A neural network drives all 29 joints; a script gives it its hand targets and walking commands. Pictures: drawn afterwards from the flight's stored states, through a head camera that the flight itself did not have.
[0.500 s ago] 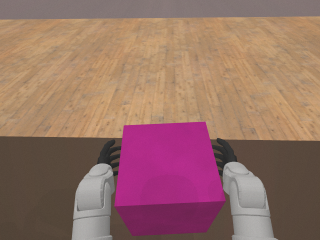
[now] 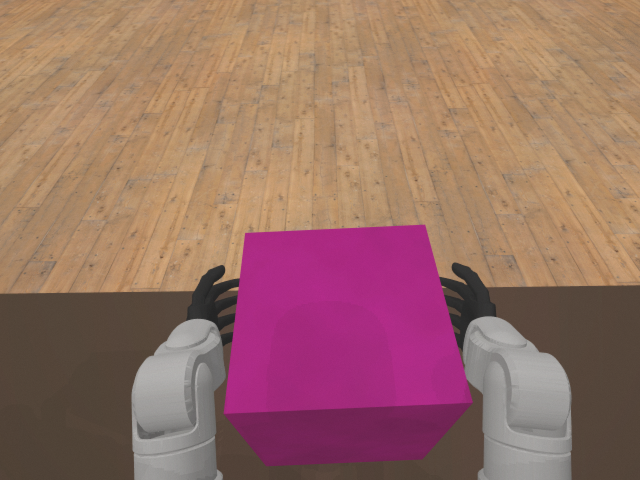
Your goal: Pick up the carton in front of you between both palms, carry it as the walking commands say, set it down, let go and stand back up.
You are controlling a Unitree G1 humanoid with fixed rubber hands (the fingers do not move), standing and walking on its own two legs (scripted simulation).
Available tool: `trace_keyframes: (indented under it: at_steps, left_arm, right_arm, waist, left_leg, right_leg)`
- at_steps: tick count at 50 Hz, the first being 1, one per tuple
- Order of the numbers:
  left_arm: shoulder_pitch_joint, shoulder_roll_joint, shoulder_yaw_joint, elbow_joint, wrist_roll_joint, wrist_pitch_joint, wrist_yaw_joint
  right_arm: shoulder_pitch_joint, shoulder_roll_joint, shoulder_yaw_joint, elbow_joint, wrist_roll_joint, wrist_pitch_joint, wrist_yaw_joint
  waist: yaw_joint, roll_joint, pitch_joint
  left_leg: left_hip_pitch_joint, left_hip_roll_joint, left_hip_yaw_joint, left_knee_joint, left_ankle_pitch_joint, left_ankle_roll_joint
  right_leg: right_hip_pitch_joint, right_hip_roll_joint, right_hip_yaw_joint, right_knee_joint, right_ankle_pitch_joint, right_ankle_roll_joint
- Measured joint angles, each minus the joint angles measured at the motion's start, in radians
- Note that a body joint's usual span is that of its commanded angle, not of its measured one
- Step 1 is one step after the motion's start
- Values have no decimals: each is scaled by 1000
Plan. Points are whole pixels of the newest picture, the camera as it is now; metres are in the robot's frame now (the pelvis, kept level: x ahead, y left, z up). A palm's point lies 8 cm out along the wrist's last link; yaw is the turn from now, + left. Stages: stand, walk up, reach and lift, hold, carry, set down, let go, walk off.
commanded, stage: carry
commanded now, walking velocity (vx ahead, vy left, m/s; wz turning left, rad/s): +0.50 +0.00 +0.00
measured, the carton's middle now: (339, 354) +0.27 -0.01 +0.02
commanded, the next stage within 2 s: none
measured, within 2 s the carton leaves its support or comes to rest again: neither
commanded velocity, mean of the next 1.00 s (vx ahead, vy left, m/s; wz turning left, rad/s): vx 0.37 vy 0.00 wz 0.00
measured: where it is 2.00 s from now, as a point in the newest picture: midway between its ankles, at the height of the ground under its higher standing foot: (310, 330)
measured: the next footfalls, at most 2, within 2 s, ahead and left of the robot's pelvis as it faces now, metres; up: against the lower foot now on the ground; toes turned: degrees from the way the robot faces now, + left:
right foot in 0.04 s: +0.19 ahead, -0.10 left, +0.00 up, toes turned -10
left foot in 0.54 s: +0.53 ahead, +0.10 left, +0.00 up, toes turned +12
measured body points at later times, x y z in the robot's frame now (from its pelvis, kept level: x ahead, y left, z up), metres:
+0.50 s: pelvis +0.32 +0.00 +0.00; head +0.33 -0.01 +0.45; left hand +0.60 +0.15 +0.09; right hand +0.60 -0.15 +0.09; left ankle +0.47 +0.11 -0.71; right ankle +0.15 -0.09 -0.73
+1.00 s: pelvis +0.63 +0.01 -0.01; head +0.66 +0.01 +0.43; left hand +1.00 +0.17 +0.11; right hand +1.01 -0.13 +0.10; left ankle +0.50 +0.09 -0.73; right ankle +0.77 -0.06 -0.73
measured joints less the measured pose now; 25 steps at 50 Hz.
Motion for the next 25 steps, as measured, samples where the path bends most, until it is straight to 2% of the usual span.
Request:
trace_keyframes:
  at_steps: [2,3,5,7,8,10,15,20,25]
  left_arm:
    - [-4,-1,-4,4,6,1,-1]
    - [-9,-2,-9,19,10,-4,-1]
    - [-17,-3,-12,61,16,-13,-2]
    - [-10,-2,-10,82,17,-13,-1]
    - [-1,-1,-7,83,16,-13,-1]
    - [15,1,-2,78,13,-19,-1]
    - [43,4,4,56,0,-46,-2]
    - [46,5,-7,12,-9,-46,-3]
    - [21,2,-14,-39,-7,-17,-3]
  right_arm:
    - [1,-1,-2,-2,-2,1,2]
    - [0,-2,-10,5,-3,-1,4]
    - [-4,0,-26,36,-5,-4,7]
    - [-2,-1,-22,60,-12,-3,7]
    - [0,-1,-16,69,-14,-4,8]
    - [4,-1,-2,80,-18,-12,10]
    - [27,-3,30,73,-28,-47,14]
    - [51,-5,41,11,-28,-49,12]
    - [38,-4,27,-54,-13,-20,3]
  waist:
    - [4,-3,5]
    - [12,5,7]
    - [30,2,18]
    - [43,-12,36]
    - [49,-18,42]
    - [61,-30,53]
    - [76,-50,48]
    - [59,-46,32]
    - [44,-48,23]
  left_leg:
    - [14,23,3,123,-89,-14]
    - [-20,47,2,251,-103,-12]
    - [-167,41,-66,589,-76,5]
    - [-319,19,-95,818,-24,30]
    - [-382,17,-92,860,15,38]
    - [-481,20,-77,847,81,44]
    - [-621,27,-43,634,178,30]
    - [-656,22,-3,403,291,28]
    - [-598,-12,63,236,359,57]
  right_leg:
    - [54,13,-40,-67,43,-22]
    - [61,17,-51,-33,79,-50]
    - [74,17,-61,26,9,-87]
    - [126,16,-61,-12,-31,-91]
    - [157,17,-59,-50,-24,-79]
    - [220,20,-51,-126,-18,-75]
    - [368,15,-22,-272,-28,-62]
    - [508,11,-5,-340,-93,-30]
    - [638,4,8,-325,-217,15]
